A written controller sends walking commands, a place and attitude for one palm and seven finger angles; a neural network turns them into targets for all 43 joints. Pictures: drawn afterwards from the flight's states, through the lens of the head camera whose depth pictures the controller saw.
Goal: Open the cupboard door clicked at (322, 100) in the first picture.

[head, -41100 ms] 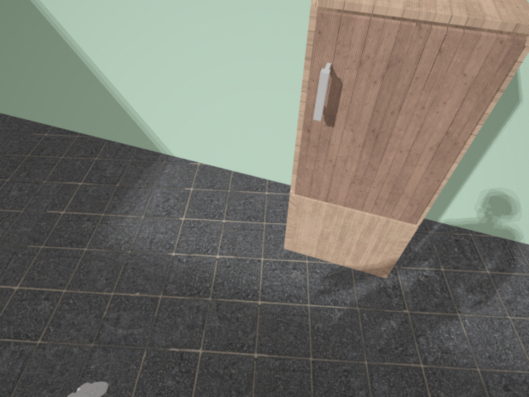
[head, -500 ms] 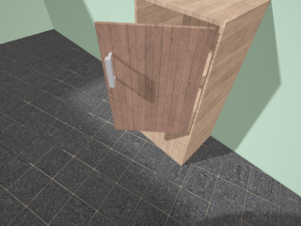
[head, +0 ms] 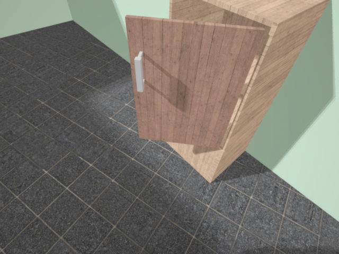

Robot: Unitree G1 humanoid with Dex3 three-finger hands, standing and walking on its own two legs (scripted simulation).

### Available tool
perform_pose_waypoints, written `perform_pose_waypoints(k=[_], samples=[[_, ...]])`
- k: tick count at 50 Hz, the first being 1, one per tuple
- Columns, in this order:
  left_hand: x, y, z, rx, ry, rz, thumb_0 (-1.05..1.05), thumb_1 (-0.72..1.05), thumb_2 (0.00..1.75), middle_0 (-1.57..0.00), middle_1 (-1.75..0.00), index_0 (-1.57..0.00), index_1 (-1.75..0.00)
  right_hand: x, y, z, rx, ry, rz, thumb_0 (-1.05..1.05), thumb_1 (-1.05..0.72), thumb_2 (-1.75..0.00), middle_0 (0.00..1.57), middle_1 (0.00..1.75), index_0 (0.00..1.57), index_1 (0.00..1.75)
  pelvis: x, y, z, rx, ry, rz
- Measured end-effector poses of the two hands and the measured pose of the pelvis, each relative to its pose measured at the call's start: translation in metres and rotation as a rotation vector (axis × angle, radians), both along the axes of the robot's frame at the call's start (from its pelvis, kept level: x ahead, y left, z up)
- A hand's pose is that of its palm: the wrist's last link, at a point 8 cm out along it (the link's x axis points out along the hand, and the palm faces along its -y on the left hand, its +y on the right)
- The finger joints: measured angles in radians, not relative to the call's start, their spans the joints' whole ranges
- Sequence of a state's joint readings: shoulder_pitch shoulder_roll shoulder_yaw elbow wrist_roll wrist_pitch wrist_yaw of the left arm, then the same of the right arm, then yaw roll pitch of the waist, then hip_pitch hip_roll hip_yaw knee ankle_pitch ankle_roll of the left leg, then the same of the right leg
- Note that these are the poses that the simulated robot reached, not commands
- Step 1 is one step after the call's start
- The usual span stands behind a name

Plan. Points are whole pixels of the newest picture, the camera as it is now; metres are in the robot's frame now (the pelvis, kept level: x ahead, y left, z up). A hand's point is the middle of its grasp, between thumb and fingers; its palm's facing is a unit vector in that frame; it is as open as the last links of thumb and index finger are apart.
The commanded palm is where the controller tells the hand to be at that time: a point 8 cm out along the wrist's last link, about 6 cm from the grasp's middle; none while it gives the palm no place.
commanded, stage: look again from close up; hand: left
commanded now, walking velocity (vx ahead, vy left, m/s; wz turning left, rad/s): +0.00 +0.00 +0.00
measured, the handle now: (140, 72) +0.67 +0.16 +0.05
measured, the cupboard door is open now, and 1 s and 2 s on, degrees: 41 41 41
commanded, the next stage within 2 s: shuffle to correct the standing spot in 0.34 s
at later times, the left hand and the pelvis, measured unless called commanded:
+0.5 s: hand out of the picture +0.10 +0.18 -0.17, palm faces +0.00 -0.97 -0.24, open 7.4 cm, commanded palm none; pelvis +0.05 -0.01 +0.00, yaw +0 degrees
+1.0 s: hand out of the picture +0.12 +0.17 -0.17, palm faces +0.03 -0.98 -0.22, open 7.3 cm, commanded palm none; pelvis +0.12 -0.01 +0.00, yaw +0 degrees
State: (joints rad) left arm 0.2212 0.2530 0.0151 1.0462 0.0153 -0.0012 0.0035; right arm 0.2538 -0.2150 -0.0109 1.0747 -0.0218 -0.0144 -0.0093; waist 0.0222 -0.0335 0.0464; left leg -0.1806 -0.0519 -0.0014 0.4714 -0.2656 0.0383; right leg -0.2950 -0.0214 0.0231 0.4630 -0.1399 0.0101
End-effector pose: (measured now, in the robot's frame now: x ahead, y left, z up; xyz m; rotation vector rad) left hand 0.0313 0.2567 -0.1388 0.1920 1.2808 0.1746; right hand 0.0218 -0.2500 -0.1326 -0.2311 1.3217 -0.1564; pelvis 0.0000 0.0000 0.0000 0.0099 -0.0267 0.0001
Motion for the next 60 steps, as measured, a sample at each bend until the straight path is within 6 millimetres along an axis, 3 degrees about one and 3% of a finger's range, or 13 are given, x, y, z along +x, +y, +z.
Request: perform_pose_waypoints(k=[11,25,36,41,47,51,56,60], samples=[[0.032,-0.003,0.008,0.019,0.007,-0.020,0.01,0.91,0.90,-0.20,-0.30,-0.20,-0.30,0.024,0.013,-0.007,0.055,0.003,-0.008,0.00,-0.91,-0.90,0.20,0.30,0.20,0.30,0.026,-0.002,0.003,-0.001,0.016,0.001],[0.063,-0.027,0.004,0.002,0.004,-0.025,0.01,0.91,0.90,-0.20,-0.30,-0.20,-0.30,0.064,-0.008,-0.007,0.026,-0.020,-0.005,0.00,-0.91,-0.90,0.20,0.30,0.20,0.30,0.051,-0.015,0.002,-0.002,0.020,-0.003],[0.061,-0.047,-0.019,-0.075,0.050,0.030,0.01,0.91,0.90,-0.20,-0.30,-0.20,-0.30,0.064,0.001,-0.016,0.033,0.054,-0.012,0.00,-0.91,-0.90,0.20,0.30,0.20,0.30,0.085,-0.017,-0.010,-0.031,0.025,0.010],[0.054,-0.047,-0.027,-0.095,0.134,0.049,0.01,0.91,0.90,-0.20,-0.30,-0.20,-0.30,0.062,0.019,-0.013,0.033,0.089,-0.039,0.00,-0.91,-0.90,0.20,0.30,0.20,0.30,0.101,-0.010,-0.011,-0.023,0.026,0.000],[0.074,-0.042,-0.012,-0.057,0.130,0.048,0.01,0.91,0.90,-0.20,-0.30,-0.20,-0.30,0.058,0.033,-0.010,0.067,0.154,-0.093,0.00,-0.91,-0.90,0.20,0.30,0.20,0.30,0.114,-0.011,-0.001,-0.008,0.023,-0.011],[0.084,-0.033,-0.003,-0.018,0.111,0.028,0.01,0.91,0.90,-0.20,-0.30,-0.20,-0.30,0.071,0.034,-0.006,0.073,0.134,-0.115,0.00,-0.91,-0.90,0.20,0.30,0.20,0.30,0.115,-0.009,0.004,0.007,0.034,-0.002],[0.090,-0.022,-0.013,-0.015,0.101,0.031,0.01,0.91,0.90,-0.20,-0.30,-0.20,-0.30,0.089,0.031,-0.015,0.048,0.079,-0.095,0.00,-0.92,-0.90,0.20,0.30,0.20,0.30,0.114,-0.001,-0.006,0.006,0.029,-0.009],[0.098,-0.024,-0.013,-0.018,0.087,0.018,0.01,0.91,0.90,-0.20,-0.30,-0.20,-0.30,0.100,0.027,-0.016,0.041,0.044,-0.087,0.01,-0.93,-0.90,0.20,0.30,0.20,0.30,0.113,0.000,-0.006,0.014,0.028,-0.023]])
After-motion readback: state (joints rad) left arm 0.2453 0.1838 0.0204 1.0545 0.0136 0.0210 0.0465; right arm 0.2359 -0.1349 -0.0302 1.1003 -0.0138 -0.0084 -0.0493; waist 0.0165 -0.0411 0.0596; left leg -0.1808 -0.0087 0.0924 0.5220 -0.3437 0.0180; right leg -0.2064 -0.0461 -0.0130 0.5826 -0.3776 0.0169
